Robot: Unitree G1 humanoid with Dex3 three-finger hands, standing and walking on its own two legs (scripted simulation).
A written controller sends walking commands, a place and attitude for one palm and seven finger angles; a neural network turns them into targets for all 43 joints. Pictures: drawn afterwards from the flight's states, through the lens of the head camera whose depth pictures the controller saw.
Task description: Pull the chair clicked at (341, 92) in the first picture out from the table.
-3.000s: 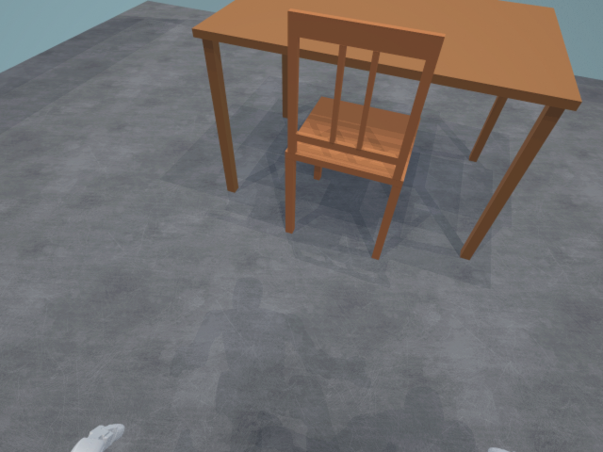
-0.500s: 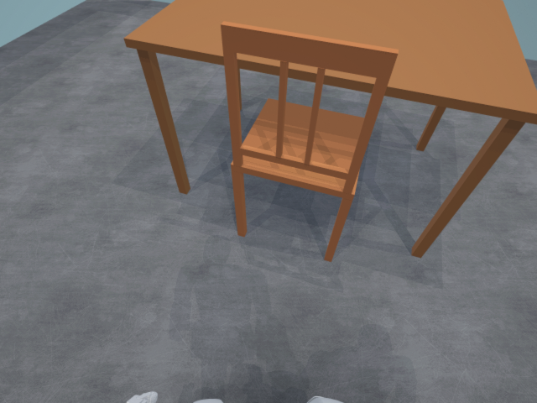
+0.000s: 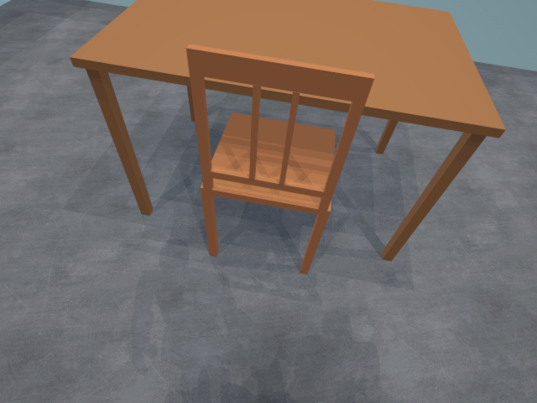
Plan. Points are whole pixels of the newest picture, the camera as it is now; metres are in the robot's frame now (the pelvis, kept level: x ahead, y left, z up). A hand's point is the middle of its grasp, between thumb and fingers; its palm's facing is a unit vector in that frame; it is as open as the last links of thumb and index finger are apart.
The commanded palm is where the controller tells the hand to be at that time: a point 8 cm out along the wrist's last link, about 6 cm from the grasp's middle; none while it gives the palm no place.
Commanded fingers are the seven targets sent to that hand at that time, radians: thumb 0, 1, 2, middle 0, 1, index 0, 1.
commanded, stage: take the last steps up to it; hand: left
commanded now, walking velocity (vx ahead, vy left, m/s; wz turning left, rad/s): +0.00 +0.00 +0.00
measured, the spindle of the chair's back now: (254, 136) +0.75 +0.09 -0.09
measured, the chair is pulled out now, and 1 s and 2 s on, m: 0.00 0.00 0.00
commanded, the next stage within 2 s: come to a stop and stand still in 0.86 s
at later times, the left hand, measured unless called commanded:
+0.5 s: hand out of the picture +0.05 +0.14 -0.18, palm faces +0.02 -0.99 -0.14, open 7.4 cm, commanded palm none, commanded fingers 0.00 0.90 0.90 -0.20 -0.30 -0.20 -0.30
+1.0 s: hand (203, 302) +0.32 +0.15 -0.17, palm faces -0.06 -0.98 -0.21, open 7.3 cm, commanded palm none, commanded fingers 0.00 0.90 0.90 -0.20 -0.30 -0.20 -0.30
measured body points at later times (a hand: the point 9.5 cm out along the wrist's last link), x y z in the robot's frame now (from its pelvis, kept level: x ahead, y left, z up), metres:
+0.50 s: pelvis +0.08 -0.02 +0.00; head +0.10 -0.01 +0.45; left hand +0.05 +0.19 -0.17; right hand +0.10 -0.26 -0.16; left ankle +0.16 +0.10 -0.71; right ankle -0.01 -0.13 -0.74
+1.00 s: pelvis +0.23 -0.03 -0.01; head +0.25 -0.04 +0.44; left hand +0.32 +0.20 -0.15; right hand +0.17 -0.22 -0.17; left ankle +0.19 +0.10 -0.74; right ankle +0.29 -0.14 -0.73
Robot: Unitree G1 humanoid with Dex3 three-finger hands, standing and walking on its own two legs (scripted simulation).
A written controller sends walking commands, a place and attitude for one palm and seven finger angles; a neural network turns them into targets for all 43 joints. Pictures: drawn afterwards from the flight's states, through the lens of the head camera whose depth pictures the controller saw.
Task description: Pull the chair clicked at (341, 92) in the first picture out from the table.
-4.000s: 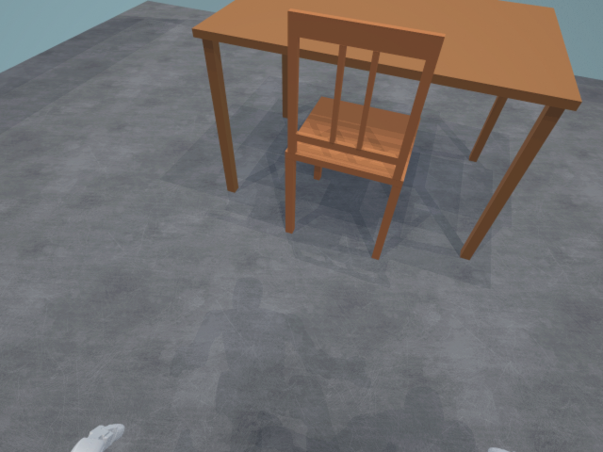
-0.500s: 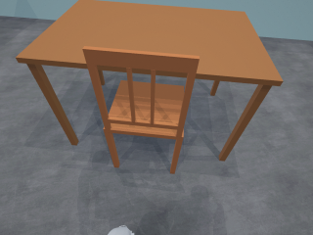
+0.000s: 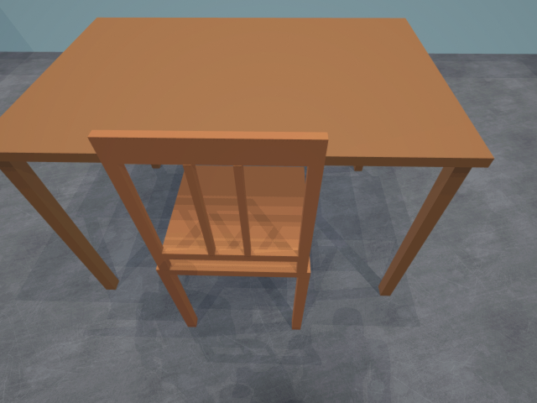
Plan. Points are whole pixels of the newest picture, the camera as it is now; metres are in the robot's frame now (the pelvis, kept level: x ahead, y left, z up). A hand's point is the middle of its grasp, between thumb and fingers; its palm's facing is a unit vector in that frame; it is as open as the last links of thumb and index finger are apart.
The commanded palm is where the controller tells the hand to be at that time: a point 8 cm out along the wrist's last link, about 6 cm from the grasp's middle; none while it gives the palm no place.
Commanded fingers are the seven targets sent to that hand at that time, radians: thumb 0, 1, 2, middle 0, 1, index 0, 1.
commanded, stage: come to a stop and stand still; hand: left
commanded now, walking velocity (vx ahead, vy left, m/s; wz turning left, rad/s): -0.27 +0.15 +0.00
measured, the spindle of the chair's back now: (202, 213) +0.50 +0.17 -0.08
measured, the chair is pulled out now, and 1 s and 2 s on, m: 0.00 0.00 0.00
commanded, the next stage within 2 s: look again from close up in 1.48 s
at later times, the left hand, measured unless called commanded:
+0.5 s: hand out of the picture +0.02 +0.23 -0.17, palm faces +0.11 -0.96 -0.25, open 7.3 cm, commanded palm none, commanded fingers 0.00 0.90 0.90 -0.20 -0.30 -0.20 -0.30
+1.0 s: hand out of the picture +0.00 +0.20 -0.17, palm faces +0.02 -0.98 -0.21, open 7.3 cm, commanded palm none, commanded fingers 0.00 0.90 0.90 -0.20 -0.30 -0.20 -0.30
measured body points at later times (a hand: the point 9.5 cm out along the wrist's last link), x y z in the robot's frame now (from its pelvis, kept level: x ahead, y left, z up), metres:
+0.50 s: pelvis -0.01 +0.03 +0.00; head +0.01 +0.03 +0.45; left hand +0.01 +0.28 -0.15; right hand +0.08 -0.22 -0.14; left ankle -0.03 +0.15 -0.73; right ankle +0.07 -0.10 -0.73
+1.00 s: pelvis -0.03 +0.02 +0.00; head +0.01 +0.02 +0.45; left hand +0.00 +0.25 -0.15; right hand -0.07 -0.20 -0.16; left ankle -0.03 +0.16 -0.73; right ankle -0.06 -0.09 -0.74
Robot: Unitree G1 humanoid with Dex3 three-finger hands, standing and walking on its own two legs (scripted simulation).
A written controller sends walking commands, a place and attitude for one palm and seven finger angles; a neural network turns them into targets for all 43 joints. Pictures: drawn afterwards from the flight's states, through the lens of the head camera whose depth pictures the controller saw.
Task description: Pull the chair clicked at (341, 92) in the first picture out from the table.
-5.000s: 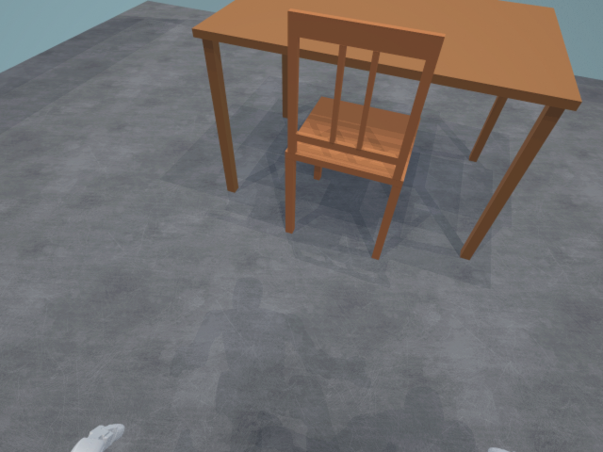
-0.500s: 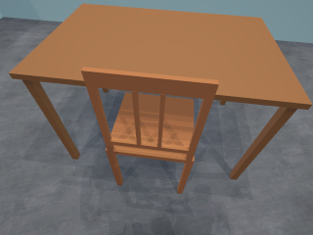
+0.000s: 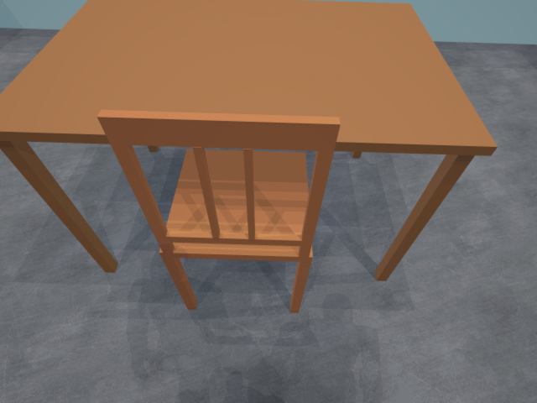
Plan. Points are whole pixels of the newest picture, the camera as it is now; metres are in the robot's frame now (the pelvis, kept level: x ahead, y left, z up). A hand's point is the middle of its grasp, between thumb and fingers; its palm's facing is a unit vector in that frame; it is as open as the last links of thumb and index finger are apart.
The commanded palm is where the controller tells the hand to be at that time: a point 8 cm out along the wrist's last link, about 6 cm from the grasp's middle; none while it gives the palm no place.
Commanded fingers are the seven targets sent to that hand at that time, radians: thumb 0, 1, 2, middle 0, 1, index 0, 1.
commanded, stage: come to a stop and stand still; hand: left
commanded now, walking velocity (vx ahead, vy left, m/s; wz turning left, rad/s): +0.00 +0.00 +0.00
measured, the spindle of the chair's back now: (208, 197) +0.53 +0.14 -0.09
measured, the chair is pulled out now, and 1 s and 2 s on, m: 0.00 0.00 0.00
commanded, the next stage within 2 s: look again from close up in 0.48 s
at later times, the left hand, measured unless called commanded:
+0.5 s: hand out of the picture -0.03 +0.12 -0.17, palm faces +0.09 -0.98 -0.18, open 7.3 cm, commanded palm none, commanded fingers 0.00 0.90 0.90 -0.20 -0.30 -0.20 -0.30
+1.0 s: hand out of the picture -0.03 +0.17 -0.18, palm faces +0.04 -0.99 -0.15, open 7.4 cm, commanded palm none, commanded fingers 0.00 0.90 0.90 -0.20 -0.30 -0.20 -0.30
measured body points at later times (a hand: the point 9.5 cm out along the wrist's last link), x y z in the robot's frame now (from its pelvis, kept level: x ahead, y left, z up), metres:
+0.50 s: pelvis +0.00 -0.05 +0.01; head +0.01 -0.05 +0.45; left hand -0.03 +0.17 -0.15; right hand +0.00 -0.26 -0.16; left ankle +0.00 +0.11 -0.74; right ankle -0.04 -0.11 -0.74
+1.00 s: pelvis -0.02 +0.01 +0.00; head -0.04 +0.03 +0.45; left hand -0.03 +0.22 -0.17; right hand +0.01 -0.22 -0.15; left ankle -0.01 +0.09 -0.74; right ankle -0.04 -0.11 -0.74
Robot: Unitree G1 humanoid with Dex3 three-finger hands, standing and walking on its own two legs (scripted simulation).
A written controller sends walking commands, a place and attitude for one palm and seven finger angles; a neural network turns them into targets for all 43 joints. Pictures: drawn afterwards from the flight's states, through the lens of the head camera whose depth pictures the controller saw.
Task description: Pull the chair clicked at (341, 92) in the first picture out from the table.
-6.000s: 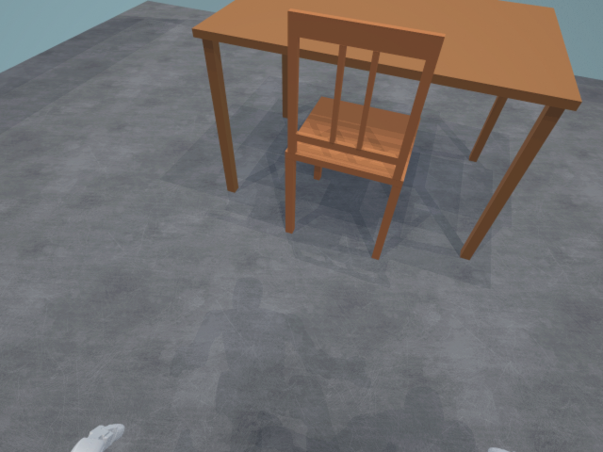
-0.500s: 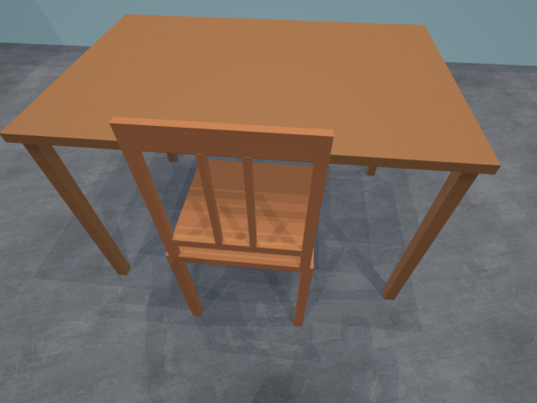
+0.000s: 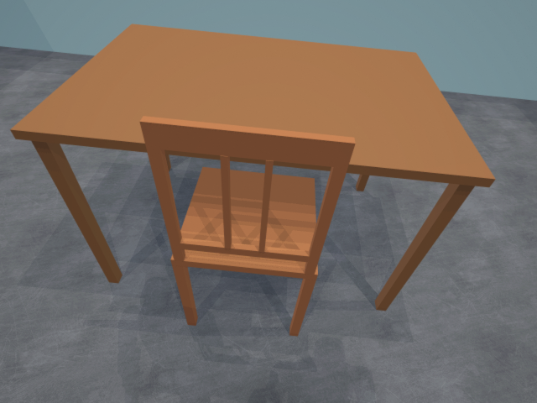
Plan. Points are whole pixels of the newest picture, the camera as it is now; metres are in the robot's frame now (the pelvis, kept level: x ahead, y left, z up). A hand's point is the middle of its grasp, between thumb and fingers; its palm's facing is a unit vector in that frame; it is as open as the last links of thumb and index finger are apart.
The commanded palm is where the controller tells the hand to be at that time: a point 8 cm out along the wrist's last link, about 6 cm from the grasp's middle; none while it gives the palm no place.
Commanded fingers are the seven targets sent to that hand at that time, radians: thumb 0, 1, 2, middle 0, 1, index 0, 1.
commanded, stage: look again from close up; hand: left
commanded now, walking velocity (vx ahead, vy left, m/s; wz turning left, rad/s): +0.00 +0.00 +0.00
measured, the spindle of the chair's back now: (226, 205) +0.56 +0.13 -0.09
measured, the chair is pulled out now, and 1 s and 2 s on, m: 0.00 0.00 0.00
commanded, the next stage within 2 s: none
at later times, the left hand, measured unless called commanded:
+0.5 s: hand out of the picture -0.05 +0.19 -0.18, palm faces +0.02 -0.99 -0.14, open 7.4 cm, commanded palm none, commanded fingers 0.00 0.90 0.90 -0.20 -0.30 -0.20 -0.30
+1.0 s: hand out of the picture -0.04 +0.17 -0.18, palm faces +0.02 -0.99 -0.13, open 7.4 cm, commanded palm none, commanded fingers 0.00 0.90 0.90 -0.20 -0.30 -0.20 -0.30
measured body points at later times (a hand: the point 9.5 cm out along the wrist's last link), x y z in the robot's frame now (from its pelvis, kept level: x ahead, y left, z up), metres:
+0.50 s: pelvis -0.01 +0.03 +0.00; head +0.00 +0.05 +0.45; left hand -0.05 +0.24 -0.17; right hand -0.02 -0.18 -0.15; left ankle +0.02 +0.08 -0.74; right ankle -0.01 -0.11 -0.74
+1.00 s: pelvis +0.00 +0.02 +0.00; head +0.00 +0.04 +0.45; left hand -0.04 +0.22 -0.16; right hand -0.01 -0.20 -0.15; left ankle +0.02 +0.08 -0.74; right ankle -0.01 -0.11 -0.74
